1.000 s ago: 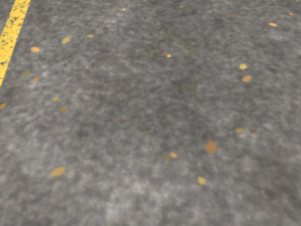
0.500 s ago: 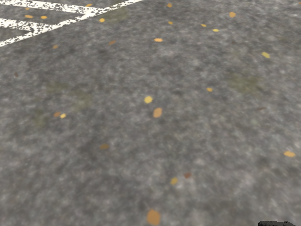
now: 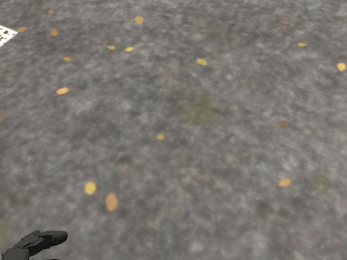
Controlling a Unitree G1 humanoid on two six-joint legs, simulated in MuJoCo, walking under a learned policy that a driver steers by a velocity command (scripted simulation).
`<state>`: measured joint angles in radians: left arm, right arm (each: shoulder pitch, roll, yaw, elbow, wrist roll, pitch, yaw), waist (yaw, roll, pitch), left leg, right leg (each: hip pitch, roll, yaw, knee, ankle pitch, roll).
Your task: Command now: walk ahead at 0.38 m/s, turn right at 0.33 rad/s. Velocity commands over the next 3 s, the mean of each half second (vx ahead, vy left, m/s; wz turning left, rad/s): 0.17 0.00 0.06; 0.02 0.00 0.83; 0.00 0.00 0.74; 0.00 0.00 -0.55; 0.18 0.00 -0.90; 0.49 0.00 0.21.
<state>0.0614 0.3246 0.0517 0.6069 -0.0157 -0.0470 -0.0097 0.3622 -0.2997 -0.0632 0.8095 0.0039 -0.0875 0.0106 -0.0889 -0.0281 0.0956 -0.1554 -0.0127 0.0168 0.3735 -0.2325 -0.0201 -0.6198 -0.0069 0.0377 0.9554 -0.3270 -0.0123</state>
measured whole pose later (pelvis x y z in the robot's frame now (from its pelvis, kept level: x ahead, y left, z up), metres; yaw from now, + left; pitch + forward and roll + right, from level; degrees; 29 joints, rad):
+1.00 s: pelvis +0.20 +0.03 +0.00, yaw +33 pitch +3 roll -2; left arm 0.02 0.31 0.08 0.76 -0.01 -0.03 0.01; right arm 0.18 -0.35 -0.09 0.62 0.03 0.06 -0.05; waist -0.03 0.01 0.05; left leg -0.28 -0.13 -0.33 0.50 -0.24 0.03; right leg -0.38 0.10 0.16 0.59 -0.29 0.08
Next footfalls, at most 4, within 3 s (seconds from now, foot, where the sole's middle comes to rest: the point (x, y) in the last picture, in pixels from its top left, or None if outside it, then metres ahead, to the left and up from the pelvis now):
0.12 right None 0.27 -0.10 -0.78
0.56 left None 0.19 0.13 -0.78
1.04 right None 0.33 -0.03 -0.78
1.48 left None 0.14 0.17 -0.78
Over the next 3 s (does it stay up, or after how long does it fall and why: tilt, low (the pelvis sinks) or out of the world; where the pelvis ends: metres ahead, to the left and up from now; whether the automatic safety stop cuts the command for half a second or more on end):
stays up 0.56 0.09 -0.01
